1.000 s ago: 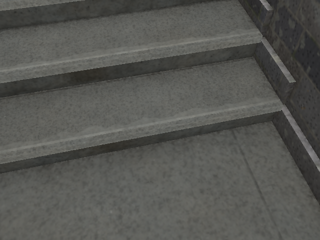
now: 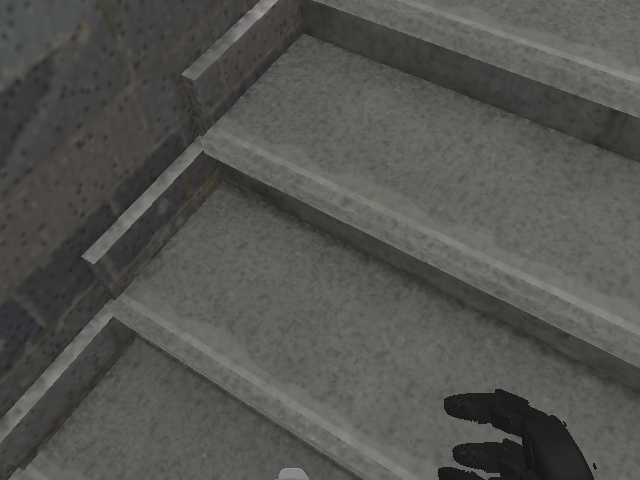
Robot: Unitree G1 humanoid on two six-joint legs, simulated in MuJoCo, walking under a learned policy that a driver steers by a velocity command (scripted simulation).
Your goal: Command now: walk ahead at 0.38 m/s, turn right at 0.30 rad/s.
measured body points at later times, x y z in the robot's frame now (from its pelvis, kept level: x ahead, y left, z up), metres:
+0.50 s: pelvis +0.23 -0.08 +0.12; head +0.21 -0.07 +0.57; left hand +0.45 +0.07 +0.03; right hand +0.29 -0.38 +0.02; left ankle +0.12 +0.06 -0.62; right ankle +0.29 -0.22 -0.48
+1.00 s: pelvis +0.34 -0.13 +0.26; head +0.35 -0.12 +0.71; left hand +0.59 -0.05 +0.15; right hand +0.31 -0.46 +0.21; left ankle +0.46 -0.02 -0.29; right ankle +0.30 -0.21 -0.47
